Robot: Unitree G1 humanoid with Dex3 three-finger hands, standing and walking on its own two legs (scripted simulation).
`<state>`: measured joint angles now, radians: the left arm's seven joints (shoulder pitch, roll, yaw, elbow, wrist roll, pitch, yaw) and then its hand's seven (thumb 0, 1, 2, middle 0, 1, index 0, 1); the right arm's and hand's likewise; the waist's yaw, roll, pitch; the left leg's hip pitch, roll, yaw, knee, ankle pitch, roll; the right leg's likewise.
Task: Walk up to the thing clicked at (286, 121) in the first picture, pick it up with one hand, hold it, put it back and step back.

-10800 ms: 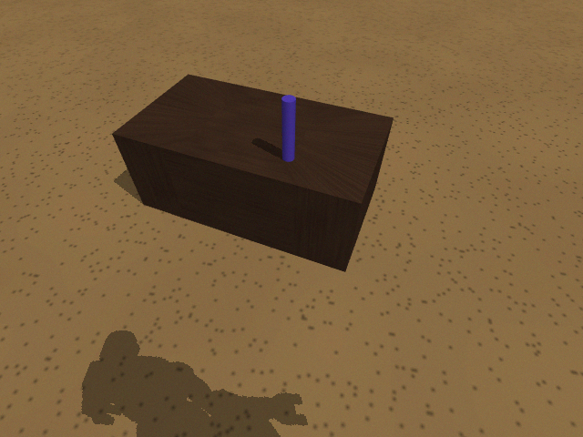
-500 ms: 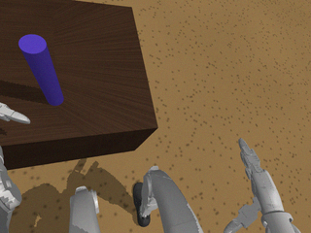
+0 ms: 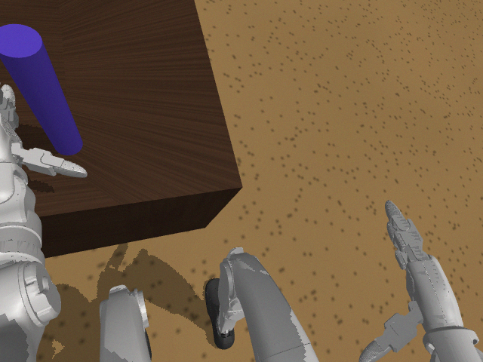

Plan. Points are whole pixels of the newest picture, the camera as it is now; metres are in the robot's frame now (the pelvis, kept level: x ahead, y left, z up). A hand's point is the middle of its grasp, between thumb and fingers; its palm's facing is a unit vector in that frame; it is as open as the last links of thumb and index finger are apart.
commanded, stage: close in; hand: left
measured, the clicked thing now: (49, 105) +0.55 +0.18 -0.03
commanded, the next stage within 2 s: close in 0.16 s
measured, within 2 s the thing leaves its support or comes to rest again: leaves its support in 1.54 s
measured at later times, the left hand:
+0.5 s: hand (64, 130) +0.52 +0.16 -0.06, palm faces +0.12 -0.99 -0.01, open 16.9 cm
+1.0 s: hand (63, 121) +0.53 +0.16 -0.05, palm faces +0.10 -1.00 +0.00, open 12.3 cm
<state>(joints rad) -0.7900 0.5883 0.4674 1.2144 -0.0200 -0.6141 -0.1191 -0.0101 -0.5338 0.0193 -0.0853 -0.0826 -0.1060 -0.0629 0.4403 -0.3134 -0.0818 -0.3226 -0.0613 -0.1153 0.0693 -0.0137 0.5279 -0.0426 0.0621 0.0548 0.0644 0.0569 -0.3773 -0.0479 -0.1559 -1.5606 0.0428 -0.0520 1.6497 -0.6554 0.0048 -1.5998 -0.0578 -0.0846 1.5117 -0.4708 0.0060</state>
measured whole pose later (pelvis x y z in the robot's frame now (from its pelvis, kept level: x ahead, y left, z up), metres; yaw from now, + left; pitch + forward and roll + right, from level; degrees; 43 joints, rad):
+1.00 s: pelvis +0.01 +0.00 +0.00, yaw +0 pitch +33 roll -5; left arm -0.81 0.56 0.43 1.22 0.03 -0.64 0.00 -0.01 -0.47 0.41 -0.75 -0.63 -0.77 -0.63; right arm 0.45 -0.32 -0.09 -0.40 -0.06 -0.05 0.11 -0.01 0.49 -0.05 0.06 0.05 0.06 0.06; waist -0.41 -0.05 -0.15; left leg -1.55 0.05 -0.05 1.65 -0.67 0.01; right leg -1.59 -0.05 -0.08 1.50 -0.48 0.01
